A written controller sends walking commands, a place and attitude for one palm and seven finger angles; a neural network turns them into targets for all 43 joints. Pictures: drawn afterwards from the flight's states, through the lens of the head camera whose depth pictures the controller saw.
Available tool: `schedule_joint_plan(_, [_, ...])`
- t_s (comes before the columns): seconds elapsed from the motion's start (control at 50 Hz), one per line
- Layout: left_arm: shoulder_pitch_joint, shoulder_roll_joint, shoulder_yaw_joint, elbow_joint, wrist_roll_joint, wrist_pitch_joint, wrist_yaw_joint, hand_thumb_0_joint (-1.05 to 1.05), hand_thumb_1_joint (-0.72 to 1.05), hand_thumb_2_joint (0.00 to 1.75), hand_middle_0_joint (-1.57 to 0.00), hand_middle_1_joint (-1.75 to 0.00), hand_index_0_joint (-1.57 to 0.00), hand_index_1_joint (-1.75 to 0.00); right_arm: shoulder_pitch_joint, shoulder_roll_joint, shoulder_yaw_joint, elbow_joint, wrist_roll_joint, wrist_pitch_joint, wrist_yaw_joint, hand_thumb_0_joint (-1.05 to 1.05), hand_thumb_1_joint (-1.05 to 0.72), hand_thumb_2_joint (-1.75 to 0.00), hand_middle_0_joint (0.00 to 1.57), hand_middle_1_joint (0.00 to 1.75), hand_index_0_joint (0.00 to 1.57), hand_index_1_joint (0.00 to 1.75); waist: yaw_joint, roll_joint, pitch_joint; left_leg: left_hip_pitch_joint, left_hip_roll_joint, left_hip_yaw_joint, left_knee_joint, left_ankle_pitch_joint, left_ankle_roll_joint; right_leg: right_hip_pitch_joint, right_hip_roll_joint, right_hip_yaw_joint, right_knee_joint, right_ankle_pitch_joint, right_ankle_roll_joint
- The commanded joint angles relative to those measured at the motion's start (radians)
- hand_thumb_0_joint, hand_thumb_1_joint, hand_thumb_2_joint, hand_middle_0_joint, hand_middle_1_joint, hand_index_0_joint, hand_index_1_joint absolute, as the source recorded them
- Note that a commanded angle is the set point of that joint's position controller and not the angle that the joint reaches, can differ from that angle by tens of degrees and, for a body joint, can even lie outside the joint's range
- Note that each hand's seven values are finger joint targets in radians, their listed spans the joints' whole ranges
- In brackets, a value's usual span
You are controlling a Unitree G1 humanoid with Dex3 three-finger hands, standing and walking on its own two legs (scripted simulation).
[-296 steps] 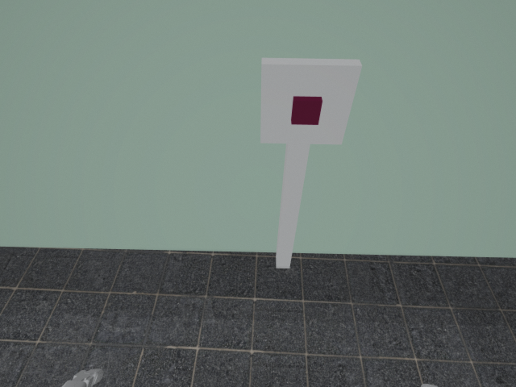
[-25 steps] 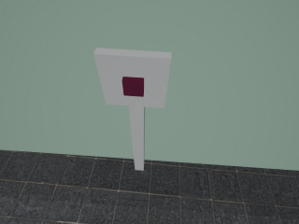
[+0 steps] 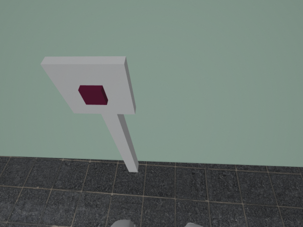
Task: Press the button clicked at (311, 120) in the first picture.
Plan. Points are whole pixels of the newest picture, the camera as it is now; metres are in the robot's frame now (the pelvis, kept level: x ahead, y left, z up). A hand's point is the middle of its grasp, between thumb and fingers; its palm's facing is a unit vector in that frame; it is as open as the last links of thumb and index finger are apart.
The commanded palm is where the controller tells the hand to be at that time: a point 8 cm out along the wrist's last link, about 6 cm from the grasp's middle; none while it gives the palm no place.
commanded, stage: come to a stop and stand still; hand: left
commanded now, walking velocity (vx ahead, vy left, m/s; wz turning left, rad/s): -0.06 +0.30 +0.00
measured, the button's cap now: (94, 94) +0.45 +0.19 +0.07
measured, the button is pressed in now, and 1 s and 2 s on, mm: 0 0 0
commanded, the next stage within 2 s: look again from close up in 1.30 s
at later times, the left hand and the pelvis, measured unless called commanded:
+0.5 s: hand out of the picture -0.01 +0.19 -0.16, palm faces +0.07 -0.96 -0.26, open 7.4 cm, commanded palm none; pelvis -0.02 -0.01 +0.00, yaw +1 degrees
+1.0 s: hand out of the picture -0.03 +0.22 -0.14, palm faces +0.02 -0.96 -0.29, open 7.4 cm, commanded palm none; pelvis -0.07 -0.01 +0.02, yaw +1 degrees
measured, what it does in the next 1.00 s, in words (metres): steps on the spot: left foot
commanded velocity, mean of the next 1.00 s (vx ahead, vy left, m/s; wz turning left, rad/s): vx -0.01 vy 0.04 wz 0.00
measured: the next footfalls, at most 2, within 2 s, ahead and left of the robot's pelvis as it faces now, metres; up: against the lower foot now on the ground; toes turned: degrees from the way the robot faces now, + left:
left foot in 0.24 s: +0.05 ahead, +0.07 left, +0.00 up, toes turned +4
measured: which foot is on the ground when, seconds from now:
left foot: up 0.00-0.22, down 0.24-1.00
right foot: down 0.00-1.00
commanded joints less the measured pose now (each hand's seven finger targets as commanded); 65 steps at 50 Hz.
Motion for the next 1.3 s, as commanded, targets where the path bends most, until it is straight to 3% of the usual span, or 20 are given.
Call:
schedule_joint_plan(0.0, [0.093, 0.159, 0.026, -0.031, 0.006, -0.017, 0.026, 0.00, 0.90, 0.90, -0.20, -0.30, -0.20, -0.30, 0.036, 0.030, 0.026, -0.063, 0.013, -0.031, 0.012, 0.00, -0.90, -0.90, 0.20, 0.30, 0.20, 0.30, 0.029, -0.219, -0.161, -0.041, -0.036, 0.033, -0.096, 0.052, -0.006, 0.219, -0.259, 0.226, -0.212, 0.768, -0.170])
schedule_joint_plan(0.06, [0.123, 0.181, 0.034, -0.021, 0.003, -0.010, 0.031, 0.00, 0.90, 0.90, -0.20, -0.30, -0.20, -0.30, -0.004, 0.024, 0.027, -0.080, 0.013, -0.024, 0.013, 0.00, -0.90, -0.90, 0.20, 0.30, 0.20, 0.30, 0.054, -0.188, -0.163, -0.031, -0.057, 0.049, -0.217, 0.083, -0.015, 0.279, -0.294, 0.267, -0.219, 0.785, -0.199])
schedule_joint_plan(0.12, [0.105, 0.187, 0.038, -0.025, 0.000, -0.003, 0.033, 0.00, 0.90, 0.90, -0.20, -0.30, -0.20, -0.30, -0.003, 0.013, 0.025, -0.093, 0.011, -0.017, 0.013, 0.00, -0.90, -0.90, 0.20, 0.30, 0.20, 0.30, 0.042, -0.173, -0.158, 0.026, -0.057, 0.033, -0.301, 0.134, -0.012, 0.236, -0.313, 0.290, -0.240, 0.682, -0.206])
schedule_joint_plan(0.2, [0.040, 0.179, 0.034, -0.039, -0.011, 0.013, 0.028, 0.00, 0.90, 0.90, -0.20, -0.30, -0.20, -0.30, 0.074, -0.001, 0.021, -0.069, 0.010, -0.019, 0.014, 0.00, -0.90, -0.90, 0.20, 0.30, 0.20, 0.30, -0.011, -0.127, -0.122, 0.281, -0.047, 0.043, -0.578, 0.362, 0.013, 0.032, -0.222, 0.217, -0.204, 0.315, -0.113])
schedule_joint_plan(0.24, [0.045, 0.104, 0.020, -0.057, -0.016, 0.027, 0.021, 0.00, 0.90, 0.90, -0.20, -0.30, -0.20, -0.30, 0.044, -0.078, 0.010, -0.096, -0.004, -0.025, 0.010, 0.00, -0.90, -0.90, 0.20, 0.30, 0.20, 0.30, 0.008, 0.132, -0.081, 0.229, 0.155, -0.185, -0.698, 0.467, 0.123, -0.031, -0.045, 0.073, -0.087, -0.014, -0.018])
schedule_joint_plan(0.26, [0.050, 0.086, 0.011, -0.054, -0.010, 0.034, 0.023, 0.00, 0.90, 0.90, -0.20, -0.30, -0.20, -0.30, -0.001, -0.084, 0.011, -0.111, -0.004, -0.021, 0.012, 0.00, -0.90, -0.90, 0.20, 0.30, 0.20, 0.30, 0.015, 0.201, -0.059, 0.130, 0.222, -0.222, -0.786, 0.430, 0.184, 0.018, -0.008, 0.023, 0.038, -0.176, 0.004])
schedule_joint_plan(0.28, [0.042, 0.086, 0.009, -0.041, -0.005, 0.044, 0.025, 0.00, 0.90, 0.90, -0.20, -0.30, -0.20, -0.30, -0.043, -0.063, 0.016, -0.122, -0.004, -0.025, 0.008, 0.00, -0.90, -0.90, 0.20, 0.30, 0.20, 0.30, 0.014, 0.188, -0.044, 0.065, 0.214, -0.235, -0.836, 0.362, 0.210, 0.041, -0.007, 0.055, 0.155, -0.208, 0.004])
schedule_joint_plan(0.34, [0.100, 0.053, 0.004, -0.008, 0.004, 0.048, 0.017, 0.00, 0.90, 0.90, -0.20, -0.30, -0.20, -0.30, -0.088, -0.049, 0.025, -0.139, -0.005, -0.028, 0.005, 0.00, -0.90, -0.90, 0.20, 0.30, 0.20, 0.30, 0.044, 0.037, -0.030, 0.018, 0.174, -0.184, -0.837, 0.274, 0.205, 0.040, -0.011, 0.087, 0.272, -0.130, 0.002])
schedule_joint_plan(0.36, [0.135, 0.222, -0.017, -0.090, 0.010, 0.015, 0.022, 0.00, 0.90, 0.90, -0.20, -0.30, -0.20, -0.30, -0.117, -0.239, -0.011, -0.246, -0.015, -0.017, 0.018, 0.00, -0.90, -0.90, 0.20, 0.30, 0.20, 0.30, 0.026, 0.134, -0.004, 0.098, 0.138, -0.167, -0.773, 0.289, 0.171, 0.013, 0.008, 0.040, 0.109, -0.174, -0.006])
schedule_joint_plan(0.38, [0.180, 0.113, -0.014, -0.077, -0.004, -0.001, 0.026, 0.00, 0.90, 0.90, -0.20, -0.30, -0.20, -0.30, -0.131, -0.130, -0.003, -0.244, -0.022, -0.037, 0.023, 0.00, -0.90, -0.90, 0.20, 0.30, 0.20, 0.30, 0.058, 0.009, -0.183, 0.155, 0.126, -0.123, -0.614, 0.392, 0.150, 0.068, -0.013, 0.060, -0.058, -0.058, -0.003])
schedule_joint_plan(0.4, [0.204, 0.085, -0.009, -0.048, -0.002, -0.016, 0.033, 0.00, 0.90, 0.90, -0.20, -0.30, -0.20, -0.30, -0.091, -0.066, 0.002, -0.228, -0.017, -0.042, 0.024, 0.00, -0.90, -0.90, 0.20, 0.30, 0.20, 0.30, 0.045, -0.058, -0.243, 0.192, 0.077, -0.095, -0.514, 0.464, 0.115, 0.148, -0.026, 0.072, -0.205, 0.071, 0.000])
schedule_joint_plan(0.42, [0.192, 0.133, -0.010, -0.052, -0.001, -0.029, 0.040, 0.00, 0.90, 0.90, -0.20, -0.30, -0.20, -0.30, -0.041, -0.038, 0.008, -0.219, -0.002, -0.041, 0.025, 0.00, -0.90, -0.90, 0.20, 0.30, 0.20, 0.30, 0.028, -0.222, -0.238, 0.139, 0.002, -0.036, -0.423, 0.418, 0.077, 0.213, -0.107, 0.215, -0.255, 0.264, -0.026])
schedule_joint_plan(0.44, [0.156, 0.163, -0.006, -0.074, 0.000, -0.034, 0.044, 0.00, 0.90, 0.90, -0.20, -0.30, -0.20, -0.30, -0.006, -0.016, 0.012, -0.221, 0.003, -0.036, 0.027, 0.00, -0.90, -0.90, 0.20, 0.30, 0.20, 0.30, -0.006, -0.297, -0.198, 0.044, -0.049, 0.001, -0.419, 0.265, 0.044, 0.227, -0.206, 0.335, -0.260, 0.357, -0.080])
schedule_joint_plan(0.46, [0.129, 0.172, -0.009, -0.097, 0.004, -0.037, 0.042, 0.00, 0.90, 0.90, -0.20, -0.30, -0.20, -0.30, 0.003, -0.006, 0.018, -0.216, -0.002, -0.035, 0.032, 0.00, -0.90, -0.90, 0.20, 0.30, 0.20, 0.30, -0.013, -0.226, -0.178, 0.054, -0.057, 0.006, -0.439, 0.211, 0.032, 0.218, -0.241, 0.328, -0.250, 0.434, -0.111])
schedule_joint_plan(0.48, [0.111, 0.200, -0.007, -0.112, 0.010, -0.027, 0.041, 0.00, 0.90, 0.90, -0.20, -0.30, -0.20, -0.30, 0.014, -0.004, 0.010, -0.217, 0.004, -0.040, 0.035, 0.00, -0.90, -0.90, 0.20, 0.30, 0.20, 0.30, -0.036, -0.106, -0.156, 0.133, -0.082, 0.015, -0.542, 0.284, 0.032, 0.160, -0.194, 0.260, -0.195, 0.421, -0.088])
schedule_joint_plan(0.52, [0.101, 0.186, -0.003, -0.106, -0.004, -0.016, 0.041, 0.00, 0.90, 0.90, -0.20, -0.30, -0.20, -0.30, 0.005, -0.084, 0.000, -0.189, 0.002, -0.050, 0.027, 0.00, -0.90, -0.90, 0.20, 0.30, 0.20, 0.30, -0.016, -0.121, -0.166, 0.219, 0.015, -0.042, -0.520, 0.593, 0.068, 0.112, -0.073, 0.163, -0.134, 0.306, -0.029])
schedule_joint_plan(0.56, [0.124, 0.179, -0.011, -0.096, -0.006, -0.008, 0.040, 0.00, 0.90, 0.90, -0.20, -0.30, -0.20, -0.30, -0.006, -0.116, -0.003, -0.181, 0.004, -0.053, 0.022, 0.00, -0.90, -0.90, 0.20, 0.30, 0.20, 0.30, 0.002, -0.067, -0.119, 0.218, 0.054, -0.088, -0.555, 0.638, 0.095, 0.090, -0.038, 0.127, -0.151, 0.170, -0.010])
schedule_joint_plan(0.68, [0.112, 0.194, -0.013, -0.077, -0.005, -0.005, 0.028, 0.00, 0.90, 0.90, -0.20, -0.30, -0.20, -0.30, -0.029, -0.152, 0.000, -0.152, 0.002, -0.050, 0.025, 0.00, -0.90, -0.90, 0.20, 0.30, 0.20, 0.30, 0.013, -0.010, 0.007, 0.058, 0.058, -0.136, -0.735, 0.162, 0.083, 0.123, -0.031, 0.124, -0.226, 0.018, -0.016])
schedule_joint_plan(0.88, [0.088, 0.240, -0.006, -0.045, -0.001, -0.015, 0.015, 0.00, 0.90, 0.90, -0.20, -0.30, -0.20, -0.30, -0.031, -0.212, -0.006, -0.100, 0.000, -0.051, 0.033, 0.00, -0.90, -0.90, 0.20, 0.30, 0.20, 0.30, 0.009, -0.042, -0.044, 0.084, 0.061, -0.146, -0.797, 0.056, 0.071, 0.127, -0.040, 0.138, -0.302, -0.081, -0.018])
schedule_joint_plan(1.28, [0.076, 0.264, -0.022, 0.042, -0.007, -0.023, 0.011, 0.00, 0.90, 0.90, -0.20, -0.30, -0.20, -0.30, -0.026, -0.225, 0.012, 0.006, 0.007, -0.051, 0.034, 0.00, -0.90, -0.90, 0.20, 0.30, 0.20, 0.30, -0.001, -0.053, -0.035, 0.133, 0.049, -0.120, -0.768, 0.131, 0.053, 0.078, -0.067, 0.191, -0.383, -0.133, -0.019])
